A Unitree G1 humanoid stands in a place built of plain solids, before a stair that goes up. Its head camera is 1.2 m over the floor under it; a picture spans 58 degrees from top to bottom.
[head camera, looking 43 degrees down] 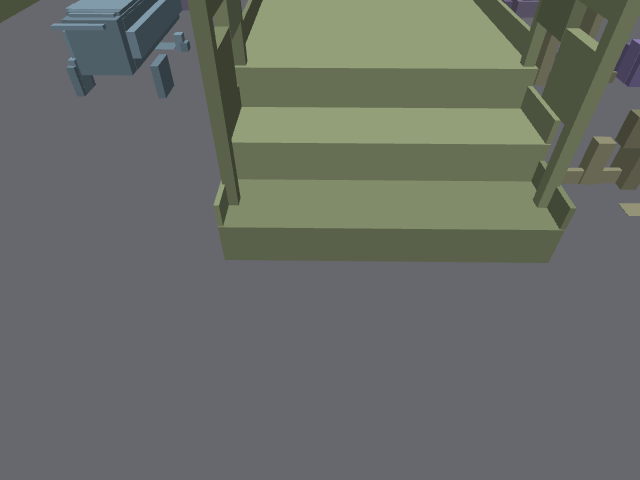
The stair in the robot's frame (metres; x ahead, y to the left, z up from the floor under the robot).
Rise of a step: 0.17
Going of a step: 0.30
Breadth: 1.25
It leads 1 degrees to the right of straight ahead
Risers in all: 3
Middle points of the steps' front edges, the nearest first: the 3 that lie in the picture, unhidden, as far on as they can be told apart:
1.16 -0.25 0.17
1.46 -0.26 0.34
1.76 -0.26 0.51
